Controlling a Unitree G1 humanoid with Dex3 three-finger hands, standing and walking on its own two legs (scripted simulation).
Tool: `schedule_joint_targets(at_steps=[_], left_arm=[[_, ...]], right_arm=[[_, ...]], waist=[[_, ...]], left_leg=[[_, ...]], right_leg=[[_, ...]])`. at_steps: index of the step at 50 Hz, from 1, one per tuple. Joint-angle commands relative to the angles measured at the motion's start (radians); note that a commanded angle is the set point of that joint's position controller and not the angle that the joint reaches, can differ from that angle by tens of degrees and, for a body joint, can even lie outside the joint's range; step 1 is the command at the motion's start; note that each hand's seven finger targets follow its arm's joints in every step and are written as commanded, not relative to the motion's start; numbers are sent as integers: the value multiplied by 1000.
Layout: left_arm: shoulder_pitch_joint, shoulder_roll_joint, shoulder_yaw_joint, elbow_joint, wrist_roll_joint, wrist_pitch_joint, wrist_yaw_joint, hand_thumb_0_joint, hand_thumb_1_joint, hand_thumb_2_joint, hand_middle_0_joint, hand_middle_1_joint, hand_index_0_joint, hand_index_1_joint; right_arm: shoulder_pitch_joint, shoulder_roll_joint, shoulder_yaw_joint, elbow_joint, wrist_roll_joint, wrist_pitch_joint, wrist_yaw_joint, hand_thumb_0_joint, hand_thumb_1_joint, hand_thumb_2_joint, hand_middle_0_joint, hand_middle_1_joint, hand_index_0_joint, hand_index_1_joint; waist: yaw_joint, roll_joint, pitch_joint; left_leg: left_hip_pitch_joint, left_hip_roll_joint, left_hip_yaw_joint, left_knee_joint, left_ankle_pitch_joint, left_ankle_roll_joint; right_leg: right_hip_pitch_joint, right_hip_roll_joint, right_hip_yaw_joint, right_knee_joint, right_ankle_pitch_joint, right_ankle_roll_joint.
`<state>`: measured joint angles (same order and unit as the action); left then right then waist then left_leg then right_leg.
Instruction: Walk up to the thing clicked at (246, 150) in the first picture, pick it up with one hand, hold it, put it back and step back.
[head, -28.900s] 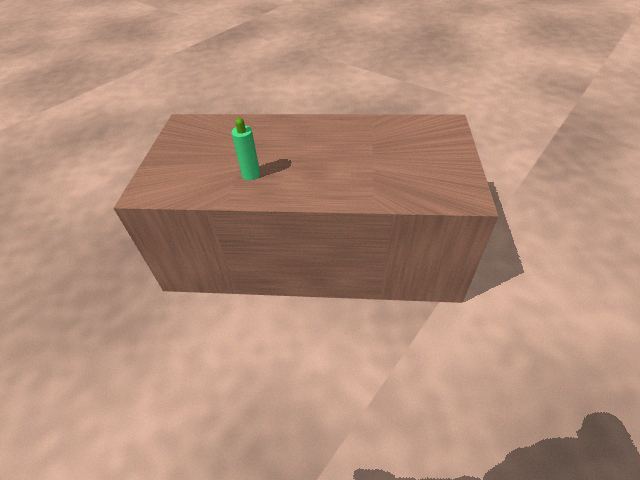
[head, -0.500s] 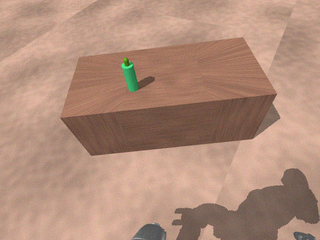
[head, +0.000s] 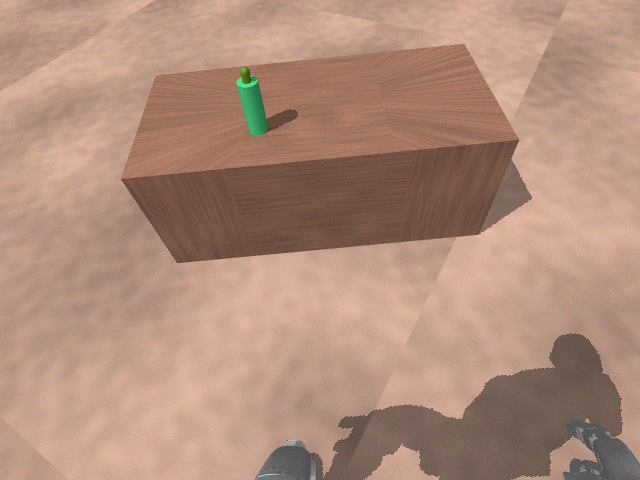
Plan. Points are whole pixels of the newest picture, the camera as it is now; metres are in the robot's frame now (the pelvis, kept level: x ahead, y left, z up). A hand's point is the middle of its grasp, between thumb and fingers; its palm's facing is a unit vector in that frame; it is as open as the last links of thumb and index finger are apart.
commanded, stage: step back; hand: left
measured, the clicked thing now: (251, 100) +1.10 +0.27 -0.20
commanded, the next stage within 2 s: stand in 1.12 s
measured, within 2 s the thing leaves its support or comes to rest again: neither
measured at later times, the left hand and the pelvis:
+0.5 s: hand out of the picture -0.02 +0.28 -0.13, palm faces +0.07 -0.91 -0.40, open 7.4 cm; pelvis -0.05 +0.00 +0.01, yaw +4 degrees
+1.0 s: hand out of the picture +0.05 +0.30 -0.14, palm faces +0.08 -0.93 -0.36, open 7.4 cm; pelvis -0.01 +0.03 +0.02, yaw +4 degrees
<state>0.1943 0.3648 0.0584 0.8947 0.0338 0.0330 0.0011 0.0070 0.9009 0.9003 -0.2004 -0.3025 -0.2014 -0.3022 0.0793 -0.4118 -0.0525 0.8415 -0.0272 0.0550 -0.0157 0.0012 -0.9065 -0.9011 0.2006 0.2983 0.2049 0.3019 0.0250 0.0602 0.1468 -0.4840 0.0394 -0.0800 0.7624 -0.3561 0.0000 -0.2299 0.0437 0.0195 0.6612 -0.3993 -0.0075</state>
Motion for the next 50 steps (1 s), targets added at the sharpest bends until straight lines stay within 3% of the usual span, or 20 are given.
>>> schedule_joint_targets(at_steps=[1, 3, 8, 11, 12, 13, 14, 16, 18, 23, 25, 26, 29, 32, 36, 37, 38, 39, 44, 50], left_arm=[[-105, 329, 87, -105, 5, -49, 28, 0, 900, 900, -200, -300, -200, -300], [-113, 284, 82, -96, 10, -54, 29, 0, 900, 900, -200, -300, -200, -300], [-4, 305, 93, -59, 20, -62, 20, 0, 900, 900, -200, -300, -200, -300], [-50, 286, 69, -59, 10, -45, 8, 0, 900, 900, -200, -300, -200, -300], [-18, 236, 48, -52, 9, -41, 6, 0, 900, 900, -200, -300, -200, -300], [-24, 164, 25, -59, -10, -43, 1, 0, 900, 900, -200, -300, -200, -300], [-91, 249, 55, -41, -14, -43, 9, 0, 900, 900, -200, -300, -200, -300], [-57, 236, 53, -22, -20, -49, -4, 0, 900, 900, -200, -300, -200, -300], [-24, 228, 50, 5, -17, -59, -11, 0, 900, 900, -200, -300, -200, -300], [70, 212, 61, 70, 1, -78, 2, 0, 900, 900, -200, -300, -200, -300], [67, 340, 86, 63, 13, -89, 10, 0, 900, 900, -200, -300, -200, -300], [9, 343, 88, 33, 11, -95, 10, 0, 900, 900, -200, -300, -200, -300], [-26, 277, 72, 28, 0, -107, 15, 0, 900, 900, -200, -300, -200, -300], [-61, 271, 61, 23, 0, -102, 9, 0, 900, 900, -200, -300, -200, -300], [-70, 218, 28, 11, -19, -78, 6, 0, 900, 900, -200, -300, -200, -300], [-63, 183, 14, 7, -29, -73, 5, 0, 900, 900, -200, -300, -200, -300], [-49, 188, 19, 31, -43, -61, 9, 0, 900, 900, -200, -300, -200, -300], [-56, 201, 20, 45, -36, -57, 11, 0, 900, 900, -200, -300, -200, -300], [-38, 228, 18, 98, -25, -79, 11, 0, 900, 900, -200, -300, -200, -300], [-88, 215, 7, 115, -28, -77, 17, 0, 900, 900, -200, -300, -200, -300]], right_arm=[[17, -197, -55, -49, 12, -13, -15, 0, -900, -900, 200, 300, 200, 300], [64, -179, -49, -22, 15, -23, -10, 0, -900, -900, 200, 300, 200, 300], [17, -159, -44, -20, -9, -47, 19, 0, -900, -900, 200, 300, 200, 300], [115, -143, -56, 51, -6, -68, 22, 0, -900, -900, 200, 300, 200, 300], [143, -165, -71, 72, -13, -76, 17, 0, -900, -900, 200, 300, 200, 300], [146, -235, -81, 64, -23, -84, 12, 0, -900, -900, 200, 300, 200, 300], [125, -317, -86, 57, -12, -84, 18, 0, -900, -900, 200, 300, 200, 300], [40, -233, -60, 47, -17, -99, 16, 0, -900, -900, 200, 300, 200, 300], [46, -222, -58, 57, -18, -100, 17, 0, -900, -900, 200, 300, 200, 300], [41, -152, -38, 54, -1, -65, 24, 0, -900, -900, 200, 300, 200, 300], [17, -122, -33, 41, 1, -63, 18, 0, -900, -900, 200, 300, 200, 300], [39, -161, -43, 54, -4, -66, 14, 0, -900, -900, 200, 300, 200, 300], [93, -145, -40, 85, 4, -80, 16, 0, -900, -900, 200, 300, 200, 300], [102, -129, -40, 95, 1, -86, 23, 0, -900, -900, 200, 300, 200, 300], [132, -121, -48, 130, -6, -96, 12, 0, -900, -900, 200, 300, 200, 300], [124, -171, -54, 123, -10, -102, 6, 0, -900, -900, 200, 300, 200, 300], [60, -216, -52, 108, 2, -100, 6, 0, -900, -900, 200, 300, 200, 300], [24, -230, -54, 103, 2, -96, 8, 0, -900, -900, 200, 300, 200, 300], [-49, -149, -19, 125, 10, -89, 8, 0, -900, -900, 200, 300, 200, 300], [-62, -144, -20, 162, 18, -89, 5, 0, -900, -900, 200, 300, 200, 300]], waist=[[-14, -138, -62], [-31, -164, -98], [50, -237, -99], [-12, -210, -113], [-22, -128, -126], [-37, 94, -132], [-64, 100, -83], [-9, 7, -38], [-14, 83, -62], [36, 13, -100], [55, -221, -70], [34, -152, -26], [7, -141, -66], [0, -217, -110], [-38, -143, -173], [-31, -22, -219], [-3, 31, -212], [-5, 47, -179], [4, 28, -186], [-8, -11, -249]], left_leg=[[-20, -105, -140, 409, -134, -9], [3, -114, -75, 405, -90, -15], [19, -42, 20, -9, -165, -20], [316, -79, 96, -372, -45, 14], [449, -45, 4, -400, -22, 32], [475, 176, -390, -500, -278, 120], [215, 298, -525, -578, -517, 239], [179, 226, -374, -542, -368, 202], [203, 176, -260, -506, -239, 164], [18, 83, -90, -312, -206, 73], [-103, -83, 4, 48, -212, 15], [-73, -38, -57, 110, -181, 3], [-15, -14, -59, 79, -109, 5], [121, -14, 46, -77, -79, -5], [383, -19, 60, -339, 263, 22], [412, 125, -121, -360, 337, 69], [286, 221, -220, -384, 244, 163], [206, 245, -240, -410, 167, 195], [226, 98, -42, -328, 288, 46], [392, 107, 4, -320, 545, 51]], right_leg=[[-180, -374, 372, -308, 170, -240], [-119, -290, 230, -252, 215, -195], [41, -289, 259, -280, -155, -182], [-97, -253, 179, -204, -114, -135], [-203, -207, 130, -102, -76, -99], [-379, -91, 29, 55, -111, -18], [-275, -78, 7, 190, -198, -5], [-211, -101, 62, 210, -94, -10], [-163, -94, 12, 113, -54, -10], [215, -43, -8, -257, 60, -24], [123, -375, 498, -475, -389, -180], [46, -434, 531, -463, -340, -228], [84, -351, 304, -378, 90, -185], [43, -309, 162, -312, 306, -163], [-43, -205, 28, -93, 481, -71], [-84, -134, -11, -20, 367, -22], [-28, -68, -37, 2, 60, -5], [30, -72, -29, -9, -59, -14], [117, -135, 57, -207, 295, -33], [100, -142, 41, -212, 439, -21]])
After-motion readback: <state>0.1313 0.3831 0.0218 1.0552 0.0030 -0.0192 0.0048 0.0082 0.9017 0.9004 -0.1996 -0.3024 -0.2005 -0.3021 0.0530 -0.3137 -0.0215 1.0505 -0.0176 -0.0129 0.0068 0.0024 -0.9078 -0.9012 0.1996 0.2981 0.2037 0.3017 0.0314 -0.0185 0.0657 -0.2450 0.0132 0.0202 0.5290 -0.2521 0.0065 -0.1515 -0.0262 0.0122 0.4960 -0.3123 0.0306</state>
